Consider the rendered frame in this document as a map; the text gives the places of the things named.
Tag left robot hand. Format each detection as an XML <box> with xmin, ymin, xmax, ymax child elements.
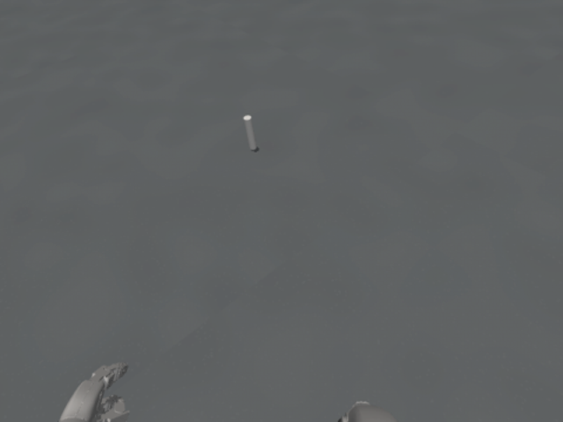
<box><xmin>59</xmin><ymin>362</ymin><xmax>129</xmax><ymax>422</ymax></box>

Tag can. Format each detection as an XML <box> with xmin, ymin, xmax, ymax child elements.
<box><xmin>244</xmin><ymin>115</ymin><xmax>257</xmax><ymax>149</ymax></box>

